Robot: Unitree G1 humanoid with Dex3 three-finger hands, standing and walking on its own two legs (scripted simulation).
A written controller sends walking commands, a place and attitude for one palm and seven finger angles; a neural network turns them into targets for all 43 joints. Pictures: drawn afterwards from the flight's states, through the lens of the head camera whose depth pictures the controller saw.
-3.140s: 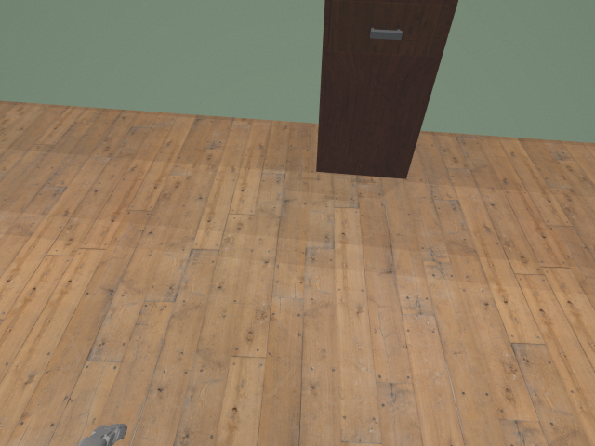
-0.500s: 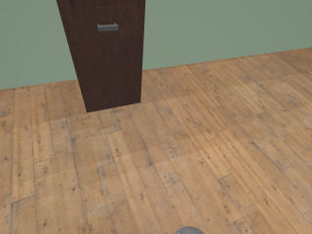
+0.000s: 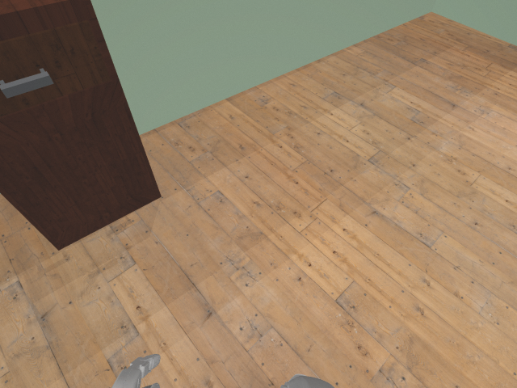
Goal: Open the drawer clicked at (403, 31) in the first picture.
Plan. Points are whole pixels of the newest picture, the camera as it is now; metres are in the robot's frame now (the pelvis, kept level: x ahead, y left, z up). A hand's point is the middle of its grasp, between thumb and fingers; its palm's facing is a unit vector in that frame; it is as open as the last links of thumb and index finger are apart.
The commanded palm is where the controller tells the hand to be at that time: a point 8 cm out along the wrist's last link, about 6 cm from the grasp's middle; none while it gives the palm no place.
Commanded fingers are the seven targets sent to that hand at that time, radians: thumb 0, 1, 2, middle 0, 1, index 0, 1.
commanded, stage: walk to a spot facing it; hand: left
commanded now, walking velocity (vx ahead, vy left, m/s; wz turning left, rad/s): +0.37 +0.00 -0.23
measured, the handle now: (25, 80) +0.83 +0.64 -0.02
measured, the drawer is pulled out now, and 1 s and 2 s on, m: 0.00 0.00 0.00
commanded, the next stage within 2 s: turn to face it in 0.60 s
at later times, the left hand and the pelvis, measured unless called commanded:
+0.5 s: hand (131, 381) +0.16 +0.22 -0.16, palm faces -0.02 -0.99 -0.14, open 7.3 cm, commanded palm none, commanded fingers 0.00 0.90 0.90 -0.20 -0.30 -0.20 -0.30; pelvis +0.20 +0.05 +0.01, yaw -9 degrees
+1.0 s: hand (208, 221) +0.47 +0.12 -0.13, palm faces -0.22 -0.95 -0.21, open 7.3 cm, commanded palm none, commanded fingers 0.00 0.90 0.90 -0.20 -0.30 -0.20 -0.30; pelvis +0.30 -0.01 +0.01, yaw -11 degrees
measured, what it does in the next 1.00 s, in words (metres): walks ahead: left foot, then right foot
